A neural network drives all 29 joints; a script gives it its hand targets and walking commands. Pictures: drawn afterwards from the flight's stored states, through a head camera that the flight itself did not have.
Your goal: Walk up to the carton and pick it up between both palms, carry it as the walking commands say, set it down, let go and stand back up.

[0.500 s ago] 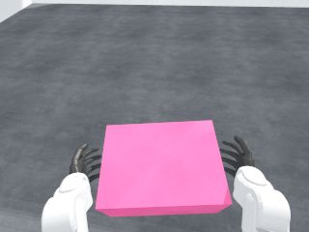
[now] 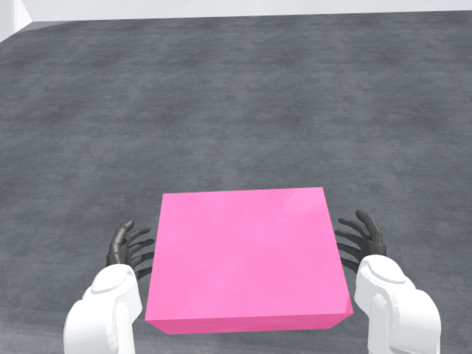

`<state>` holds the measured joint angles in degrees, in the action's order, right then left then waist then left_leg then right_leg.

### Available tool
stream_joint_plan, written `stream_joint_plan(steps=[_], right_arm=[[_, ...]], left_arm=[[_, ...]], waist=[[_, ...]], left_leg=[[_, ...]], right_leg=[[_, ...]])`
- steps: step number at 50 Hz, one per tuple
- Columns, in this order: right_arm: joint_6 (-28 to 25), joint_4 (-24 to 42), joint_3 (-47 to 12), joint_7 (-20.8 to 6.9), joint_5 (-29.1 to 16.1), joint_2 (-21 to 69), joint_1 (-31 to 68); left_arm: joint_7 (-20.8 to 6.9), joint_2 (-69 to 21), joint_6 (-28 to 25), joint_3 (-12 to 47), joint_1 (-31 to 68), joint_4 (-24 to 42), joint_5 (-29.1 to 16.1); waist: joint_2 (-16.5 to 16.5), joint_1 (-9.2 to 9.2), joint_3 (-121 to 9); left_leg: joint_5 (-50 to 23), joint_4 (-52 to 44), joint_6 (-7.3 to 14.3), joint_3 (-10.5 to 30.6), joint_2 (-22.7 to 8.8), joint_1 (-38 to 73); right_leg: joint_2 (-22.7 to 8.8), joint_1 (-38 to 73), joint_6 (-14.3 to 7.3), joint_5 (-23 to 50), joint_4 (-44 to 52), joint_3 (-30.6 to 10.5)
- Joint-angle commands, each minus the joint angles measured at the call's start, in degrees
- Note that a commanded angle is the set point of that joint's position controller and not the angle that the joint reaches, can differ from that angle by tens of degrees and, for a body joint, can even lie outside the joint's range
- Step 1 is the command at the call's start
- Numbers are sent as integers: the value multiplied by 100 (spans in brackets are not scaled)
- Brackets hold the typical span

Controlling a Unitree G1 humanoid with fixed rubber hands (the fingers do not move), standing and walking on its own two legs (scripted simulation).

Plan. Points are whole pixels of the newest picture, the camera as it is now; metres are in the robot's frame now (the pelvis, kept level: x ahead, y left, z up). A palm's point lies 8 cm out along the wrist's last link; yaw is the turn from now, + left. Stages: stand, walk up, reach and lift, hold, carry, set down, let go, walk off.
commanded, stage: carry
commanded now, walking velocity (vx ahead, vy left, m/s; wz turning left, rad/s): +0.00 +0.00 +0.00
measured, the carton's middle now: (245, 260) +0.29 +0.00 +0.00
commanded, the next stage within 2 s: none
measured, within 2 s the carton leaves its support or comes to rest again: neither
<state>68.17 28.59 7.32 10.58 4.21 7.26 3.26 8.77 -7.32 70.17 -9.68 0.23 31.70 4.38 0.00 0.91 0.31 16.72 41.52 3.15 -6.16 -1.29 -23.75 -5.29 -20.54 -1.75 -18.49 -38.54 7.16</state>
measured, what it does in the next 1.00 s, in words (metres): steps on the spot: left foot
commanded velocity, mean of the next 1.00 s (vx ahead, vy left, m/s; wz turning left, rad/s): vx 0.00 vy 0.00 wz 0.00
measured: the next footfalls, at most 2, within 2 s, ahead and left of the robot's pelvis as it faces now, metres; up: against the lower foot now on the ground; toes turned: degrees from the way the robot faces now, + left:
left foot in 0.08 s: +0.07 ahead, +0.14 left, +0.00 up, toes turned -5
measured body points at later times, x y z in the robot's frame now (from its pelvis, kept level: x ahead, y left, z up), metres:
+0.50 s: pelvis -0.02 +0.03 +0.00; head -0.02 +0.03 +0.45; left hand +0.23 +0.21 +0.08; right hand +0.24 -0.15 +0.08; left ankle +0.02 +0.14 -0.73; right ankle +0.02 -0.09 -0.73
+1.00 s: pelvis -0.02 +0.03 +0.00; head -0.02 +0.03 +0.45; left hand +0.23 +0.21 +0.07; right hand +0.25 -0.15 +0.07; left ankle +0.02 +0.14 -0.73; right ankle +0.02 -0.09 -0.73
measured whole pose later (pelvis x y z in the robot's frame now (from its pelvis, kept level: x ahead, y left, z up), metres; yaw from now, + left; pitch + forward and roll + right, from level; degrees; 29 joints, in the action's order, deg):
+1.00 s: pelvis -0.02 +0.03 +0.00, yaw +1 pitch +1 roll +1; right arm 61.1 19.7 9.0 9.4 4.2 7.3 4.1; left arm 9.2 -7.3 63.7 -9.7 0.4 24.6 4.4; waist 0.4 1.2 -1.9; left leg 14.3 35.1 0.5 -5.6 -2.0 -21.7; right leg -5.8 -21.7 0.4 -15.6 -36.7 8.0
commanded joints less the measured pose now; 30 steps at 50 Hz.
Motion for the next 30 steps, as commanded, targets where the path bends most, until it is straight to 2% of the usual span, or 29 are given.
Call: stream_joint_plan(steps=[1,2,3,4,5,6,7,8,9,10,11,12,13,14,15,16,17,18,19,20,22,23,24,25,26,27,28,29,30], right_arm=[[75,716,-4605,-1570,-2381,5376,3141],[69,716,-4565,-1558,-2355,5315,2931],[38,599,-4560,-1591,-2369,5418,2834],[-8,733,-4559,-1637,-2381,5428,2920],[-60,810,-4515,-1642,-2379,5432,2851],[-117,864,-4495,-1632,-2409,5469,3117],[-138,701,-4422,-1618,-2305,5383,2805],[-178,802,-4453,-1629,-2325,5432,2944],[-152,620,-4352,-1641,-2229,5271,2715],[-165,472,-4310,-1661,-2245,5279,2706],[-137,274,-4308,-1672,-2235,5323,2540],[-141,397,-4280,-1655,-2204,5211,2667],[-160,392,-4255,-1645,-2209,5215,2681],[-154,360,-4251,-1675,-2222,5146,2638],[-151,387,-4275,-1701,-2268,5186,2856],[-143,332,-4183,-1687,-2206,5149,2660],[-147,230,-4183,-1694,-2229,5184,2696],[-112,54,-4104,-1700,-2174,5030,2397],[-126,128,-4164,-1689,-2179,5020,2530],[-111,296,-4157,-1670,-2152,4977,2785],[-140,387,-4251,-1632,-2180,5051,2911],[-168,356,-4204,-1648,-2155,5050,2877],[-146,162,-4127,-1644,-2130,5050,2534],[-170,236,-4141,-1644,-2112,4974,2758],[-158,346,-4220,-1622,-2137,4980,2860],[-181,224,-4160,-1632,-2076,4877,2717],[-221,21,-4119,-1622,-2027,4841,2799],[-249,231,-4191,-1591,-2079,5019,2760],[-250,328,-4248,-1596,-2073,4926,2890]], left_arm=[[-1619,-4795,-99,4333,3325,738,-2344],[-1638,-4717,-76,4363,3110,760,-2378],[-1610,-4712,-131,4379,3137,890,-2361],[-1625,-4849,-175,4425,3172,849,-2370],[-1626,-4809,-214,4452,3172,1103,-2395],[-1616,-4938,-232,4461,3243,878,-2383],[-1638,-4864,-227,4531,3169,885,-2417],[-1641,-4925,-272,4523,3231,942,-2404],[-1623,-4875,-234,4551,3072,761,-2345],[-1605,-4858,-252,4580,3183,775,-2350],[-1586,-4802,-252,4540,3124,745,-2316],[-1577,-4818,-245,4481,3054,599,-2274],[-1581,-4826,-235,4538,3085,569,-2300],[-1575,-4714,-224,4596,3159,713,-2273],[-1556,-4786,-220,4510,3163,602,-2208],[-1551,-4770,-217,4607,3301,728,-2281],[-1534,-4807,-220,4608,3297,630,-2257],[-1501,-4524,-209,4561,3242,744,-2199],[-1509,-4544,-211,4533,3213,670,-2189],[-1520,-4660,-150,4490,3185,481,-2183],[-1533,-4688,-173,4410,3133,405,-2198],[-1553,-4713,-195,4512,3246,482,-2246],[-1512,-4698,-210,4503,3121,480,-2236],[-1520,-4601,-219,4463,3214,442,-2186],[-1539,-4662,-195,4349,3003,209,-2169],[-1546,-4498,-230,4335,3008,280,-2134],[-1553,-4396,-275,4158,2966,-6,-2034],[-1550,-4574,-310,4372,3208,402,-2225],[-1549,-4551,-312,4279,3031,196,-2116]], waist=[[888,-43,-1960],[704,-11,-2116],[490,2,-2548],[509,11,-2677],[85,-36,-2929],[-72,-25,-2765],[-79,-17,-2461],[-265,-8,-2531],[-347,-15,-2397],[-356,-5,-2302],[-236,27,-2207],[-309,1,-2363],[-294,0,-2404],[-453,-13,-2171],[-375,-10,-2117],[-552,29,-2023],[-525,13,-1994],[-563,-2,-2023],[-459,-21,-1998],[-214,-20,-2081],[-20,-40,-2111],[-184,-40,-2152],[-185,-2,-2289],[-50,2,-2054],[48,-30,-2342],[63,-32,-2325],[229,-30,-2264],[122,-2,-2192],[176,1,-2167]], left_leg=[[488,-600,-348,-61,-30,47],[106,-1046,-367,20,-126,77],[-382,-1379,-347,-26,-130,510],[-1158,-1285,-204,290,-369,934],[-2101,-1113,-104,576,-678,1323],[-2634,-1094,3,884,-899,1460],[-2344,-1074,38,1011,-972,1195],[-2060,-1196,59,966,-925,1188],[-1972,-1259,31,964,-907,1126],[-1333,-1469,-1,1058,-902,885],[-1172,-1517,33,1027,-880,713],[-1517,-1443,86,1099,-913,794],[-1465,-1416,54,1044,-864,745],[-1044,-1473,-13,851,-751,483],[-629,-1607,-25,995,-828,488],[-306,-1675,-44,935,-694,464],[8,-1801,-72,998,-742,273],[240,-1875,8,1152,-822,255],[137,-1768,0,1014,-837,218],[93,-1814,9,1083,-783,298],[-357,-1535,-67,769,-680,248],[-553,-1537,-57,868,-693,405],[-716,-1486,-52,914,-713,516],[-883,-1427,-67,842,-716,494],[-1113,-1281,-12,826,-685,634],[-911,-1332,-32,827,-626,567],[-604,-1311,-64,729,-586,497],[-640,-1252,-103,617,-541,442],[-685,-1226,-119,534,-488,472]], right_leg=[[-1077,1325,-197,2961,1201,-916],[-1022,1728,-163,3767,919,-812],[-927,1780,-90,3618,764,-771],[-797,1378,51,2885,694,-667],[-636,962,170,1804,585,-657],[-416,587,234,897,573,-604],[-250,451,275,413,811,-574],[-263,511,293,451,807,-538],[-265,390,315,454,667,-510],[-192,447,311,377,584,-502],[-244,609,318,498,689,-536],[-208,748,344,684,682,-521],[-210,817,281,658,728,-556],[-267,762,253,666,905,-610],[-222,665,286,589,801,-556],[-218,627,275,433,817,-568],[-185,711,254,446,738,-535],[-137,718,270,406,744,-579],[-222,725,279,513,887,-601],[-200,644,287,515,826,-620],[-306,766,270,754,1002,-659],[-302,653,254,679,920,-699],[-274,832,241,774,926,-671],[-286,674,271,845,1004,-685],[-326,813,207,934,1054,-702],[-362,793,232,839,1023,-716],[-351,798,235,760,1194,-747],[-422,774,211,851,1246,-773],[-418,732,205,956,1258,-761]])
